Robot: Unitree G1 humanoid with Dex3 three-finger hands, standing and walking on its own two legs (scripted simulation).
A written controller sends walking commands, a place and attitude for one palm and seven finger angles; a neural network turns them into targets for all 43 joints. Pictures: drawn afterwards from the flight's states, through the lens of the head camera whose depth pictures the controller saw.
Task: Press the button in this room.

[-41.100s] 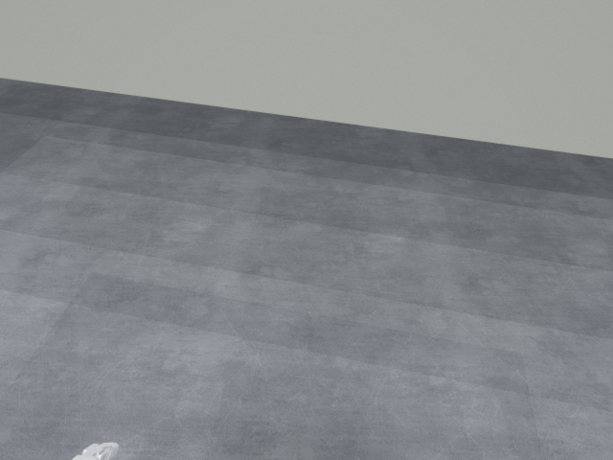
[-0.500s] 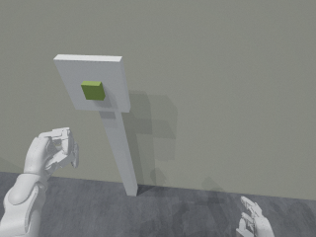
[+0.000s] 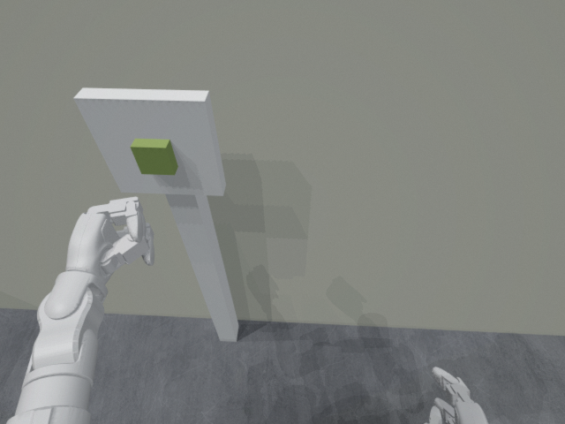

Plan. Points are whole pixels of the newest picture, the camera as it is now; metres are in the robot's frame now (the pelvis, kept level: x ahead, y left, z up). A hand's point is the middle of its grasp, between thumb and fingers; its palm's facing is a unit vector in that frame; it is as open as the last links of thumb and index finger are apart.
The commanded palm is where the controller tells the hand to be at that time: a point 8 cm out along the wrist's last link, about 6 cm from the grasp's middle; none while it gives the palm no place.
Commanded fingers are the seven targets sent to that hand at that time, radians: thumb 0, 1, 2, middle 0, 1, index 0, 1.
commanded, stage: aim a knuckle at the button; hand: left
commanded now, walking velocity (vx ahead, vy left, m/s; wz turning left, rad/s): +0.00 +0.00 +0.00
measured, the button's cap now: (156, 155) +0.48 +0.24 +0.13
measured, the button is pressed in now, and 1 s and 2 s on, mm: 0 0 7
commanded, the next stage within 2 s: press the button with the knuckle in 1.14 s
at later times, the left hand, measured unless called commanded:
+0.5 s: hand (162, 208) +0.40 +0.21 +0.10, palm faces +0.03 -1.00 -0.01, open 3.1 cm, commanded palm +0.36 +0.26 +0.10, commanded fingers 0.00 0.90 0.90 -1.30 -1.50 -1.30 -1.50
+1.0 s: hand (154, 214) +0.38 +0.22 +0.09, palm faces +0.03 -1.00 +0.00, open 3.1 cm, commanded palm +0.36 +0.26 +0.10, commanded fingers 0.00 0.90 0.90 -1.30 -1.50 -1.30 -1.50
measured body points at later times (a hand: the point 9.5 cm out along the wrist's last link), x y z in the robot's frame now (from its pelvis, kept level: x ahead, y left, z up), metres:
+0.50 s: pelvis +0.00 +0.01 +0.00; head +0.04 +0.01 +0.44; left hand +0.39 +0.26 +0.10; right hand +0.10 -0.25 -0.11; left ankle +0.01 +0.11 -0.73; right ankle -0.01 -0.11 -0.72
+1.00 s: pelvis +0.00 +0.01 -0.01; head +0.03 +0.01 +0.44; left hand +0.38 +0.27 +0.10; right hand +0.12 -0.25 -0.11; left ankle +0.01 +0.11 -0.73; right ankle -0.01 -0.11 -0.73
